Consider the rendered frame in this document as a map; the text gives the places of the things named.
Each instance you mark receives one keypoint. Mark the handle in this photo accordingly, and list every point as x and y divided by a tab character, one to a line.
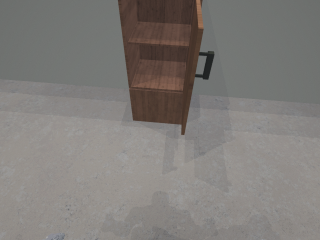
208	65

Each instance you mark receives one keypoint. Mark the cupboard door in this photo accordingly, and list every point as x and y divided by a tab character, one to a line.
196	34

